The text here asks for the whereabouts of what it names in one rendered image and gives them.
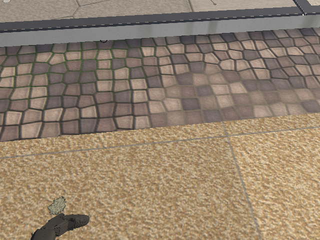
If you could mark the left robot hand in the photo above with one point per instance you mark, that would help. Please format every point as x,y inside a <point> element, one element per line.
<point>60,224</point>

